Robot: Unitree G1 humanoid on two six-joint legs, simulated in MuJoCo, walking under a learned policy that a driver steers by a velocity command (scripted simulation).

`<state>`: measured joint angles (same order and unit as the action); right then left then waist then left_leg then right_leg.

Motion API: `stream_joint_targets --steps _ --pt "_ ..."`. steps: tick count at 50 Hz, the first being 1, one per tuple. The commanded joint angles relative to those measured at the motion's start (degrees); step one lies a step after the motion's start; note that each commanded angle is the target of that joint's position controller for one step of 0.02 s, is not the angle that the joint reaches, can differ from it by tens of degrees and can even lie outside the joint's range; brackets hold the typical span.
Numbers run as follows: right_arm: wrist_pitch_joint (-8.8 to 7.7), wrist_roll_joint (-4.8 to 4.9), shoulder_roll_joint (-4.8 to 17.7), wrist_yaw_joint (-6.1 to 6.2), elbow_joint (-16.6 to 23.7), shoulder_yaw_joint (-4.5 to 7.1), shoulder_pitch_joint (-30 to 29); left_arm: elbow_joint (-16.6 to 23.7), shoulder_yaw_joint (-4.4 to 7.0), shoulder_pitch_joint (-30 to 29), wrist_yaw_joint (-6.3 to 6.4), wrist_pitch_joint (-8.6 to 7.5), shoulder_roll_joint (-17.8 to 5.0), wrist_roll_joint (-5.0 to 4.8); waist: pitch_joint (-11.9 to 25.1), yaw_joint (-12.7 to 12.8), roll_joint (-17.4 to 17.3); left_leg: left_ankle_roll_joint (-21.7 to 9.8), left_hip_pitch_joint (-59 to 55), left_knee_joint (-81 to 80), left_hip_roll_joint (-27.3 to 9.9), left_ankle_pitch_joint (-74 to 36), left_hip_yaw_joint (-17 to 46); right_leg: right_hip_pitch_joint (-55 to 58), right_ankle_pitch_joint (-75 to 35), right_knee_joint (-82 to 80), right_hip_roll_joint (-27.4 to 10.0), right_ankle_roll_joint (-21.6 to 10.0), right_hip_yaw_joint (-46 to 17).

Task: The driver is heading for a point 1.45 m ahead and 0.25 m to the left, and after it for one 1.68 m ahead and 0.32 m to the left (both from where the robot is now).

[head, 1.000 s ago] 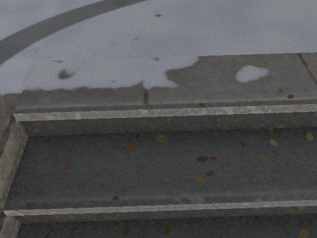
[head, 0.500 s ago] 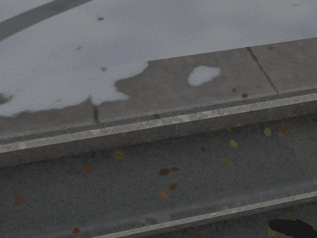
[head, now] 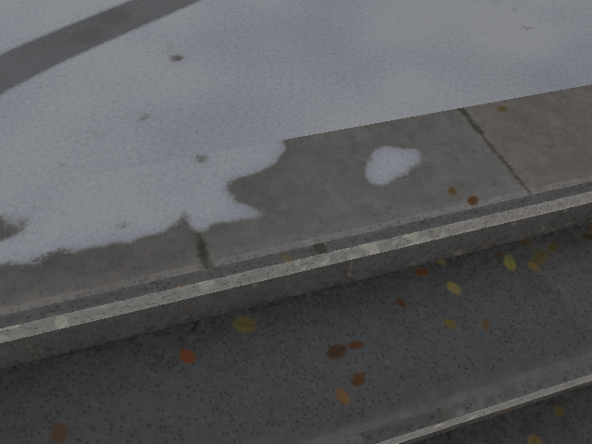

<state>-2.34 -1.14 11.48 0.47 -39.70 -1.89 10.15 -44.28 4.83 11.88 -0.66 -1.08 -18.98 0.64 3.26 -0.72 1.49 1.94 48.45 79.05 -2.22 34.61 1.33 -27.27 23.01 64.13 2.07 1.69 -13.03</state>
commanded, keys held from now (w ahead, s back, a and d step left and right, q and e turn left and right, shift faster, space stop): no key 0.16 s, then w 0.80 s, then w+q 0.04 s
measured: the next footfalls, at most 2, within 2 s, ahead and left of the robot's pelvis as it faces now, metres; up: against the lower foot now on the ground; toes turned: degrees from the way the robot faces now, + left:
right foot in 0.50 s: -0.02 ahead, -0.16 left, -0.16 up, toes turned -4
left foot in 0.76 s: +0.26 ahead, -0.04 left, +0.00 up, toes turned +2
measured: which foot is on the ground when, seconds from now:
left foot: down 0.00-0.48, up 0.50-0.74, down 0.76-1.00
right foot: up 0.00-0.48, down 0.50-0.78, up 0.80-1.00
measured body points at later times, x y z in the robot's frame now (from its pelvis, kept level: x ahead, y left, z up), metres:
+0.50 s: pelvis +0.05 -0.06 +0.00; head +0.05 -0.07 +0.45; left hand +0.16 +0.18 -0.12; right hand +0.14 -0.32 -0.12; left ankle +0.05 +0.13 -0.58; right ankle -0.05 -0.16 -0.75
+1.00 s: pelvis +0.24 -0.10 +0.11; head +0.23 -0.10 +0.56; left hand +0.46 +0.09 +0.05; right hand +0.22 -0.34 -0.04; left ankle +0.22 -0.04 -0.61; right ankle +0.26 -0.25 -0.33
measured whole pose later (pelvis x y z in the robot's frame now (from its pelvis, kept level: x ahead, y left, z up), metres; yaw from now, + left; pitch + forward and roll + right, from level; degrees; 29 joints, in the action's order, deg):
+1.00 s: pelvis +0.24 -0.10 +0.11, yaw -2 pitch +2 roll +0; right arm -4.7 -3.4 10.6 -0.3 -57.2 2.1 25.0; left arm -33.0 0.5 5.2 -1.3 -2.2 -5.5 1.4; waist 4.4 1.5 0.3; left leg -5.8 18.0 37.7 3.1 22.0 -6.5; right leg -61.7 10.7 116.8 4.4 -8.6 -8.1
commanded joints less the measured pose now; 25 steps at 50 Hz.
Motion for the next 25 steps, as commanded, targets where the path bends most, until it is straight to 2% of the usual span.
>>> stream_joint_targets --steps 1,2,3,4,5,6,7,8,9,10,11,12,14,16,17,18,19,20,21,22,23,24,25 --pt "1.77 0.14 2.6 3.82 2.6 2.04 -7.9 2.2 -2.05 5.4 2.65 3.32 6.4 1.80 0.6 5.8 -12.4 -11.8 -9.6 -35.1 -8.6 -16.1 26.5 -8.0 -4.7 22.3 1.0 -1.5 3.8" --pt "2.30 0.00 1.6 3.73 2.2 1.93 -6.6 2.4 -1.98 4.8 3.00 4.14 5.9 1.83 0.7 5.3 -11.9 -11.5 -8.5 -33.6 -8.0 -15.9 21.8 -6.9 -6.7 24.9 2.1 -1.7 6.4" --pt "2.24 0.29 1.4 3.92 1.4 1.94 -4.3 2.5 -1.96 3.3 3.04 4.47 5.5 1.69 0.5 4.1 -9.3 -12.1 -9.0 -32.8 -8.2 -16.2 20.6 -6.8 -7.2 26.1 2.4 -1.9 7.3" --pt "1.88 0.35 2.1 4.02 0.5 2.50 -1.8 3.4 -2.14 1.5 2.84 4.58 5.6 1.67 0.5 3.0 -7.1 -13.1 -11.0 -33.4 -8.6 -14.6 21.6 -7.9 -7.1 27.1 2.5 -2.2 7.7" --pt "1.34 0.06 3.1 4.04 -0.4 3.37 -0.6 4.4 -2.13 -0.2 2.98 4.30 5.3 2.05 -0.2 1.9 -7.0 -14.8 -13.1 -34.8 -9.6 -16.1 24.0 -9.9 -6.6 28.7 2.3 -2.6 7.8" --pt "1.33 0.20 3.7 4.17 -0.9 3.82 -0.3 4.6 -2.08 -1.2 2.94 4.23 4.7 2.57 -0.2 1.4 -5.6 -16.4 -15.4 -35.0 -10.8 -17.7 26.0 -11.4 -8.1 28.1 1.8 -3.2 7.6" --pt "1.04 0.56 4.0 4.41 -1.3 4.16 -0.4 5.2 -1.93 -2.8 2.90 4.38 4.0 2.65 1.0 0.8 -5.9 -16.9 -17.3 -35.6 -11.0 -19.8 26.7 -11.0 -8.7 26.6 1.2 -3.6 7.4" --pt "0.85 0.37 4.7 4.62 -1.6 4.60 -0.1 5.4 -1.78 -2.9 2.83 4.57 3.7 2.42 1.3 0.7 -6.2 -17.4 -19.1 -35.5 -11.6 -19.8 26.8 -11.2 -9.1 25.5 1.0 -3.6 7.9" --pt "0.66 -0.05 5.3 4.56 -2.5 5.19 1.6 5.8 -1.79 -3.0 2.58 4.59 3.9 2.37 1.7 0.3 -5.9 -17.5 -20.4 -36.3 -11.6 -13.9 27.2 -11.6 -9.3 24.1 0.5 -4.1 8.3" --pt "0.29 -0.23 5.9 4.55 -3.3 5.92 4.0 6.8 -1.80 -4.1 2.27 4.64 4.4 2.05 1.3 -0.5 -7.6 -16.7 -21.6 -37.3 -10.6 -3.4 26.9 -12.7 -8.1 23.4 0.3 -4.1 9.2" --pt "0.21 -0.36 5.7 4.59 -4.0 6.25 5.0 7.3 -1.81 -5.3 1.78 4.65 4.7 2.28 0.4 -1.1 -8.2 -16.6 -22.1 -38.8 -10.2 5.0 27.5 -14.0 -7.8 21.9 -0.3 -4.2 9.4" --pt "0.04 -0.62 5.6 4.56 -4.2 6.57 5.1 8.3 -1.86 -6.7 1.21 4.81 4.8 2.05 -0.6 -1.3 -8.7 -16.8 -22.0 -40.0 -10.0 10.7 28.4 -14.9 -7.4 20.3 -0.5 -4.2 9.5" --pt "0.36 -1.35 5.5 4.73 -3.8 6.53 6.0 9.4 -2.25 -7.1 0.04 4.83 5.7 1.23 -2.8 -1.2 -9.0 -16.5 -20.6 -40.5 -9.2 16.6 28.3 -15.2 -4.8 15.3 -0.7 -3.6 11.0" --pt "0.30 -1.69 6.4 5.37 -3.6 7.20 5.4 10.0 -2.52 -6.7 -0.50 4.72 6.3 0.81 -3.5 -0.5 -9.4 -15.9 -18.2 -40.2 -9.5 19.6 27.7 -12.0 -3.4 6.5 -2.6 -4.1 10.9" --pt "0.32 -1.20 6.5 5.62 -3.3 7.29 4.4 10.0 -2.67 -6.4 -0.63 4.82 7.1 0.39 -4.2 0.4 -9.8 -15.7 -15.3 -39.8 -8.9 20.0 27.6 -8.9 -4.7 2.1 -3.2 -4.6 11.2" --pt "0.44 -1.18 6.7 5.75 -2.7 7.45 3.0 9.6 -2.79 -4.5 -0.69 4.82 7.2 0.25 -3.8 1.3 -10.3 -14.9 -13.1 -38.6 -8.0 20.6 25.4 -4.7 -4.5 -4.5 -4.0 -5.1 11.7" --pt "1.12 -1.81 7.3 5.85 -1.6 7.51 1.9 9.4 -3.21 -2.4 -0.68 4.37 8.2 -0.65 -4.2 2.3 -11.0 -14.6 -14.1 -38.0 -6.4 21.7 21.3 -3.4 6.2 -13.4 -2.8 -5.1 13.5" --pt "1.11 -2.30 7.3 5.94 -0.9 7.78 -1.8 6.7 -3.19 1.4 -0.50 3.25 7.7 -1.00 -4.4 4.0 -10.1 -13.0 -13.2 -31.0 -3.0 16.0 16.9 4.3 -3.9 -23.9 -3.5 -5.4 15.2" --pt "1.55 -1.10 4.8 6.40 -0.5 7.55 -0.1 4.2 -2.99 5.9 0.06 2.50 7.5 -0.84 -4.1 4.2 -9.3 -12.8 -11.3 -25.8 -0.6 11.5 13.8 13.3 -14.7 -37.0 -1.5 -4.9 21.8" --pt "2.64 -0.31 3.4 6.90 -0.1 7.02 1.4 2.7 -2.82 7.1 0.69 2.37 7.8 -1.35 -5.3 4.1 -6.6 -12.6 -12.3 -19.3 1.7 -1.8 9.2 17.2 -23.8 -48.6 -0.7 -4.2 24.9" --pt "2.85 -0.55 1.8 7.41 0.6 6.83 4.0 1.1 -3.00 9.2 1.25 2.07 9.2 -0.59 -4.1 3.6 -2.4 -12.8 -13.5 -8.4 3.5 -14.6 7.5 21.2 -30.0 -56.1 -1.0 -4.3 24.6" --pt "2.42 -0.31 -2.3 6.34 1.4 6.23 3.9 -1.4 -3.86 15.8 0.95 0.25 10.2 1.49 -1.9 5.8 7.6 -11.7 -5.8 15.8 10.0 -5.5 3.2 28.2 -36.1 -55.0 -6.1 -5.8 16.4" --pt "1.60 0.13 -7.6 4.92 4.3 4.80 1.4 -3.2 -4.07 15.6 1.04 -1.09 7.3 2.11 -2.8 2.7 7.8 -10.5 10.5 37.3 12.3 -0.4 5.2 33.0 -70.5 -42.2 -13.0 -3.6 7.6"
Velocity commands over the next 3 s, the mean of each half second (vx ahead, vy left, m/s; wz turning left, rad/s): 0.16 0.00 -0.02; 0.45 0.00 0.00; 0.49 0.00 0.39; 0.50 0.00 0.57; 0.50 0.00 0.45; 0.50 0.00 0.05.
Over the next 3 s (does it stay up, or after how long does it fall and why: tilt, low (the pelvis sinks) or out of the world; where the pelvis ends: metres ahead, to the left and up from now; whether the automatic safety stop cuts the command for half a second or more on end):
stays up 1.23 0.18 0.44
